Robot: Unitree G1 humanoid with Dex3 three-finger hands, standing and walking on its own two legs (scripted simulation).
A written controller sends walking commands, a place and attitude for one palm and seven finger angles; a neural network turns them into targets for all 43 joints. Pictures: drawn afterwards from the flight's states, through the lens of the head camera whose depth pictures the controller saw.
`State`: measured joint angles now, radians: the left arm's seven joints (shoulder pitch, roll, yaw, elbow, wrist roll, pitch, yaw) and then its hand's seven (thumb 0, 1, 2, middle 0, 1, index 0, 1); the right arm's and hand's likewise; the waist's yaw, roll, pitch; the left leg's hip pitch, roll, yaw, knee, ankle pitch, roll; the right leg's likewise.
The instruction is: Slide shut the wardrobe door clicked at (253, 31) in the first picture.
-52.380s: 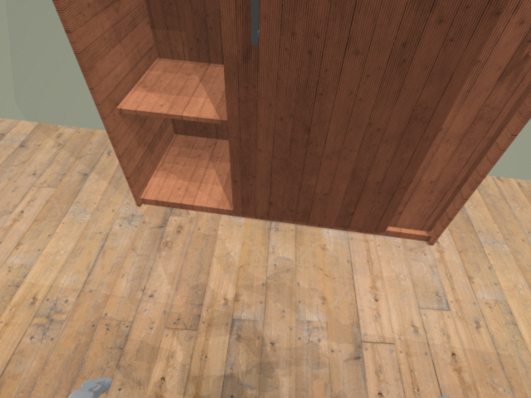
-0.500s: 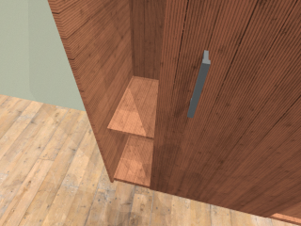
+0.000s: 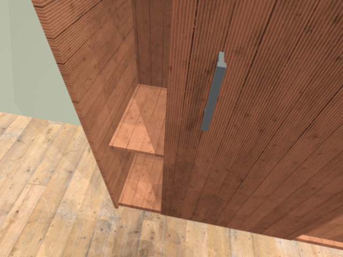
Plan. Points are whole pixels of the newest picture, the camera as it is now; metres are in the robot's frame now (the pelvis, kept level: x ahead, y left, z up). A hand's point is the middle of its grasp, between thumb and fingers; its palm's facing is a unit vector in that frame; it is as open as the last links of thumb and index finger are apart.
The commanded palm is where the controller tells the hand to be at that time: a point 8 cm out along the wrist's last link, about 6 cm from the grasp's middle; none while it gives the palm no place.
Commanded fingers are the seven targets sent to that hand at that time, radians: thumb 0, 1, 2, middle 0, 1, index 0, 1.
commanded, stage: look again from close up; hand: right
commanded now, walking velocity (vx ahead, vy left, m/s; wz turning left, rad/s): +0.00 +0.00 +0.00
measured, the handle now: (212, 95) +0.41 -0.05 +0.19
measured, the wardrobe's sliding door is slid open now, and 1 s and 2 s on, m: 0.25 0.25 0.25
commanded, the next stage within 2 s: shuffle to correct the standing spot in 0.58 s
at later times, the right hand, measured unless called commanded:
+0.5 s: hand out of the picture +0.03 -0.19 -0.17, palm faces +0.00 +0.97 -0.23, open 7.4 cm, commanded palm none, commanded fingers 0.00 -0.90 -0.90 0.20 0.30 0.20 0.30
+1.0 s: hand out of the picture +0.00 -0.18 -0.17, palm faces +0.04 +0.97 -0.24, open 7.4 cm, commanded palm none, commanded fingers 0.00 -0.90 -0.90 0.20 0.30 0.20 0.30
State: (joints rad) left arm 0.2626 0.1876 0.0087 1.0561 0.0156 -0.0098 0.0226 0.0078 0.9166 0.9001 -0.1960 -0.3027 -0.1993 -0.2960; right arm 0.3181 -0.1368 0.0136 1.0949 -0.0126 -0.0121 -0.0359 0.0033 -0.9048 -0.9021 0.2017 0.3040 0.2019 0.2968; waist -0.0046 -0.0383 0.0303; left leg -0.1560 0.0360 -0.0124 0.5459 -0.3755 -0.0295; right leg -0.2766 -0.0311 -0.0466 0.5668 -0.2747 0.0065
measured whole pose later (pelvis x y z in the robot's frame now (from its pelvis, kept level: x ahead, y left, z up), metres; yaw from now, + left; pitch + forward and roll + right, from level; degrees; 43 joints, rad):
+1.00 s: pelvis -0.01 +0.02 +0.00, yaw -2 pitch -1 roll -1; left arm 0.20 0.17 0.01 1.09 0.02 0.01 0.03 0.00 0.90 0.90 -0.20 -0.30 -0.20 -0.30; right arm 0.27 -0.21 -0.02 1.06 -0.02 0.02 -0.02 0.00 -0.91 -0.90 0.20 0.30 0.20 0.30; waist -0.01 0.02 0.05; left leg -0.16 0.03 0.02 0.54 -0.37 -0.01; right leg -0.27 -0.03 -0.02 0.51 -0.23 0.03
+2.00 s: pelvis -0.05 +0.13 +0.01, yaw -7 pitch +0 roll +0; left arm 0.28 0.16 0.00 1.09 0.01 0.01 0.03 0.01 0.93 0.90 -0.20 -0.30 -0.20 -0.30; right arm 0.32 -0.13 0.00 1.09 -0.01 -0.01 -0.02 0.01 -0.92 -0.90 0.20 0.30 0.20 0.30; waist -0.02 0.00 0.02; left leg -0.19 0.01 0.05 0.48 -0.28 0.02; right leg -0.22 0.00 -0.09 0.45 -0.23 -0.03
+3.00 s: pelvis -0.05 +0.11 +0.01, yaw -7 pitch -3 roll +0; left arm 0.23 0.20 0.00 1.05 0.01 -0.01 0.02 0.00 0.90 0.90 -0.20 -0.30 -0.20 -0.30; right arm 0.28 -0.20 0.01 1.05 -0.01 -0.01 -0.03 0.00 -0.91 -0.90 0.20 0.30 0.20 0.30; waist -0.01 -0.02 0.00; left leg -0.14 0.02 0.04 0.48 -0.28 -0.01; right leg -0.18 0.01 -0.09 0.48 -0.25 -0.05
